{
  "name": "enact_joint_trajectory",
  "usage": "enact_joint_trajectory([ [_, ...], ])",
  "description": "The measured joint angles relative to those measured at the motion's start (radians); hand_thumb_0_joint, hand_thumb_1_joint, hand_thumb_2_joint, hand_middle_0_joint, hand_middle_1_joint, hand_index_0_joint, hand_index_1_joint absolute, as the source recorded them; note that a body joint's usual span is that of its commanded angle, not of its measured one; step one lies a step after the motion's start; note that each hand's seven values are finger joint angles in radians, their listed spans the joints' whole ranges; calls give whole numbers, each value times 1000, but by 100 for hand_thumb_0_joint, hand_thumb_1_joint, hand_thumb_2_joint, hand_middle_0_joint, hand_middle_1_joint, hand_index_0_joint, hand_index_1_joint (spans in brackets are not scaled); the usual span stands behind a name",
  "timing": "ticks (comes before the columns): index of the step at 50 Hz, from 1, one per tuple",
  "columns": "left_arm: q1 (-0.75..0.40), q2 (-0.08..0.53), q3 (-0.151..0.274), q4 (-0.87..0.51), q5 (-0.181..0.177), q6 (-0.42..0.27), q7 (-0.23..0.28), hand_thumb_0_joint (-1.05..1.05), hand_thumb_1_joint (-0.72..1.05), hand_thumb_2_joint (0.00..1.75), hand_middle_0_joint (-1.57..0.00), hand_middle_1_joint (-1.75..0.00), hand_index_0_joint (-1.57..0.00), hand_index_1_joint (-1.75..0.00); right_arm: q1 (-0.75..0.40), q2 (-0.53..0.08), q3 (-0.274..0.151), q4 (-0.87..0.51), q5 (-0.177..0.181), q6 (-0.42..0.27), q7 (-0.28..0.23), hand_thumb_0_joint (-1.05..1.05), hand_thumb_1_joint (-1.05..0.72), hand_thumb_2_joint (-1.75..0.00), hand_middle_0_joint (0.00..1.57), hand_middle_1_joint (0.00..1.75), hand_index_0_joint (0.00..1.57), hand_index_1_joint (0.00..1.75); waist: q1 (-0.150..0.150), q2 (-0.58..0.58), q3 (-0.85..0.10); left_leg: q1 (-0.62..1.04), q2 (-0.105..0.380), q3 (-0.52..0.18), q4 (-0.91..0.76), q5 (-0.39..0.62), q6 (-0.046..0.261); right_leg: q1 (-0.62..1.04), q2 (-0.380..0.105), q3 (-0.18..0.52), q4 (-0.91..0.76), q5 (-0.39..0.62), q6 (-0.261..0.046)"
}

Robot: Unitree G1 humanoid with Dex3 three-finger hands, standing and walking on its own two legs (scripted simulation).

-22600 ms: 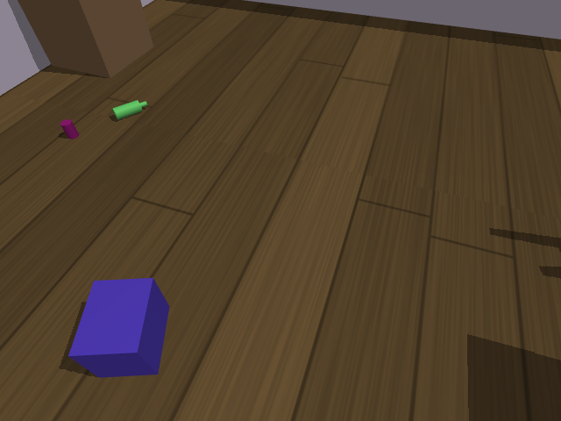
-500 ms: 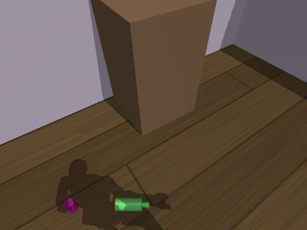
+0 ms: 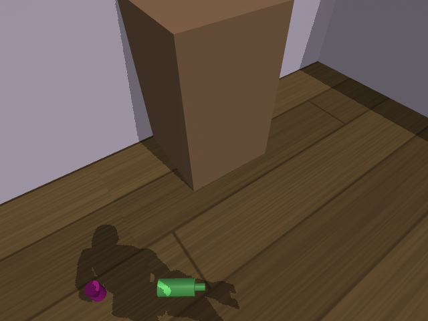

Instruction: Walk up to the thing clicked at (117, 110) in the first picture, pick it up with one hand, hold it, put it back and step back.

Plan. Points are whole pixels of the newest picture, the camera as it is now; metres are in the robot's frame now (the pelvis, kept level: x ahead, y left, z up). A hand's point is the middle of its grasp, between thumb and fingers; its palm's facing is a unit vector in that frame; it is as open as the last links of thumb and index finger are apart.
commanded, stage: walk up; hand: left
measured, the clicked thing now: (181, 287) +0.40 +0.17 -0.75
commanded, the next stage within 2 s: stand in 0.12 s
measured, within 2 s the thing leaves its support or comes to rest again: neither
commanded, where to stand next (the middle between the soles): +0.04 +0.01 m, yaw +1 degrees
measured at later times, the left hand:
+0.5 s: hand out of the picture +0.08 +0.25 -0.15, palm faces -0.02 -0.94 -0.35, open 7.4 cm
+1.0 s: hand out of the picture +0.06 +0.25 -0.16, palm faces -0.02 -0.94 -0.35, open 7.4 cm
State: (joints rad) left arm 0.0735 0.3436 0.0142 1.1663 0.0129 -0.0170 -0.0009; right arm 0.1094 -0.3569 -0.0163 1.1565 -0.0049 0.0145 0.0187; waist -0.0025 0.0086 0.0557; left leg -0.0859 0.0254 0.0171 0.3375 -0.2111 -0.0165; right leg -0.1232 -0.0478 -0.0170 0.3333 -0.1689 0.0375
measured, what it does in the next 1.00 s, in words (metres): stands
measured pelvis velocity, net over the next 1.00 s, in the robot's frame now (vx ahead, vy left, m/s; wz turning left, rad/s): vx -0.01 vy -0.01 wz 0.00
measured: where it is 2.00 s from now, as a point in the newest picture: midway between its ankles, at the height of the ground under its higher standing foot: outside the picture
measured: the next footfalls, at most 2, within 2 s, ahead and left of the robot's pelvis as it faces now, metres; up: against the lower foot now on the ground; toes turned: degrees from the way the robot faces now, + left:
left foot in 1.44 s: -0.05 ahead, +0.14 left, +0.00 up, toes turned -1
right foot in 1.88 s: -0.15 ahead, -0.10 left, +0.00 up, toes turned -2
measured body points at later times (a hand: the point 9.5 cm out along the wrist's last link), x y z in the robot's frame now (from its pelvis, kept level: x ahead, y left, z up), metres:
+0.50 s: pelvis +0.00 +0.00 +0.00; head +0.01 -0.01 +0.45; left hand +0.08 +0.30 -0.13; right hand +0.09 -0.31 -0.13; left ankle -0.02 +0.13 -0.75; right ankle +0.01 -0.14 -0.75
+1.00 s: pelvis -0.01 -0.01 +0.00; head +0.00 -0.01 +0.45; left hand +0.06 +0.29 -0.13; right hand +0.06 -0.31 -0.13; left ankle -0.02 +0.13 -0.75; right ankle +0.01 -0.14 -0.75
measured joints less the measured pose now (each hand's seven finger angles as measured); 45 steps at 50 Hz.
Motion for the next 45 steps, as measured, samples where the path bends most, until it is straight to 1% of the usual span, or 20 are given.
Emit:
enact_joint_trajectory([
  [13, -2, 8, -5, -21, -5, 7, -2, 1, 90, 90, -21, -30, -20, -30, -15, 7, 6, -17, -7, -14, -4, 1, -91, -90, 20, 30, 20, 30, -2, -5, 2, 2, -1, 0, -14, 7, -3, -3, -1, 0, -3, 0, -1],
  [24, 17, 7, -10, -29, -4, 10, -5, 1, 90, 90, -21, -30, -20, -30, -29, 3, 8, -28, -5, -18, -6, 1, -91, -90, 20, 30, 20, 30, 5, -6, 3, 10, 4, 1, -23, 12, -8, 2, 4, 0, -7, 3, -5],
  [45, 40, 10, -7, -32, -2, 11, -7, 1, 90, 90, -21, -30, -20, -30, 1, 2, 10, -26, -7, -13, -4, 1, -91, -90, 20, 30, 20, 30, 6, -4, 2, 8, 13, -3, -22, 20, -15, 0, 13, -3, -6, 11, -14],
])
